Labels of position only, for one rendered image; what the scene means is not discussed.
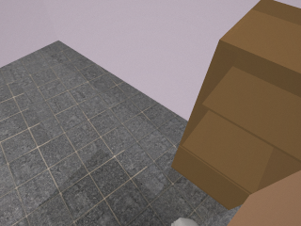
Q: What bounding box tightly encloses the cupboard door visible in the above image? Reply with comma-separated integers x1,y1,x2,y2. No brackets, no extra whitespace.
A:
227,170,301,226

